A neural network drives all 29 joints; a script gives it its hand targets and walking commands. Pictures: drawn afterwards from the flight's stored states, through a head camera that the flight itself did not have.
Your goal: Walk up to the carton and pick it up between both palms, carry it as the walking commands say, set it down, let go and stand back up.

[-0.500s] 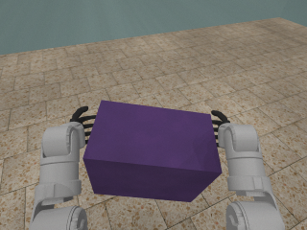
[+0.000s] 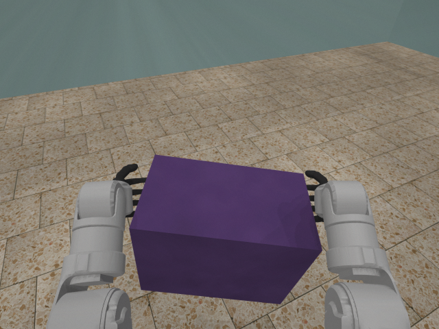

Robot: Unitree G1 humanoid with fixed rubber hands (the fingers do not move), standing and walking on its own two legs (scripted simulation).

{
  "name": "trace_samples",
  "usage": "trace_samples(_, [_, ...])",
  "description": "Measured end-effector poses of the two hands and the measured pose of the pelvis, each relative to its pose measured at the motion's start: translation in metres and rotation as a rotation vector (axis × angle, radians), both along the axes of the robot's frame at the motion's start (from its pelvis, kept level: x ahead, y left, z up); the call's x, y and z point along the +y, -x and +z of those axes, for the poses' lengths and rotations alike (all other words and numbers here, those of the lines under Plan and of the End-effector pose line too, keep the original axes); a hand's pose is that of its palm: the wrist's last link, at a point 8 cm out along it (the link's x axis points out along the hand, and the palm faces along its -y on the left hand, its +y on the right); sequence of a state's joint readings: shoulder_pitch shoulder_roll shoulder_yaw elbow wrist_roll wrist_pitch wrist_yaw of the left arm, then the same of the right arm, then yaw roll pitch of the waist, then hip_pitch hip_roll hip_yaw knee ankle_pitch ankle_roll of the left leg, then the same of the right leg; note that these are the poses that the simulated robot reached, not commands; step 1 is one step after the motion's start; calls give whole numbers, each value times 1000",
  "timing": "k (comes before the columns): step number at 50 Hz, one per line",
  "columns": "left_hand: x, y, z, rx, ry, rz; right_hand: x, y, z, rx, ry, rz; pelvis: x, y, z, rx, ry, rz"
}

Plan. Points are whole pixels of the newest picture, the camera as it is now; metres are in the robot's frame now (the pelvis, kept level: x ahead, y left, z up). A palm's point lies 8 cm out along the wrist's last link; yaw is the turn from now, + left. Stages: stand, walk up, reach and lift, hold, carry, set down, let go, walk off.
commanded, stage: carry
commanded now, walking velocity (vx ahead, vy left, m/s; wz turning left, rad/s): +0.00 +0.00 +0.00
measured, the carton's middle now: (220, 232) +0.32 -0.01 +0.04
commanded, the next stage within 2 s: none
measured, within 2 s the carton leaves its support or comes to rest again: neither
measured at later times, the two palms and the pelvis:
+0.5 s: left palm (151, 191) +0.37 +0.13 +0.10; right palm (338, 203) +0.34 -0.23 +0.09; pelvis +0.00 -0.02 -0.01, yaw -3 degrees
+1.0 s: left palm (147, 189) +0.40 +0.14 +0.08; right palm (321, 194) +0.38 -0.22 +0.07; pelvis +0.04 -0.02 +0.00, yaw -2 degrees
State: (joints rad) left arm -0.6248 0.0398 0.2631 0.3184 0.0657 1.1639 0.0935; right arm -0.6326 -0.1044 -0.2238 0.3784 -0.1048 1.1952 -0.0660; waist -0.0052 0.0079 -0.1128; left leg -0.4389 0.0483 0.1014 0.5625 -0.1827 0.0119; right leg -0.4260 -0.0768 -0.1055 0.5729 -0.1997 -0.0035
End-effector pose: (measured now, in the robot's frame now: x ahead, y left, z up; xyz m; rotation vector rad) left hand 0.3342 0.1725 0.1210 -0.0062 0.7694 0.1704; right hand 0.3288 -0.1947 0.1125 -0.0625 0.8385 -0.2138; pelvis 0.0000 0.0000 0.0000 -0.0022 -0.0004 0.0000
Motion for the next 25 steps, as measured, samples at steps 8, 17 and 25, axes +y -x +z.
trace_samples(8, [-24, -9, -21, -17, -8, -44, -23, -3, -13, -26, 18, -20, -11, 9, -6, 7, -6, -25])
trace_samples(17, [-42, -23, -23, -66, -6, -85, -40, -4, -15, -79, 14, -59, -17, 8, -8, 17, -11, -47])
trace_samples(25, [-42, -38, -23, -61, -38, -124, -38, -12, -21, -71, 19, -47, -16, -4, -6, 12, -6, -59])
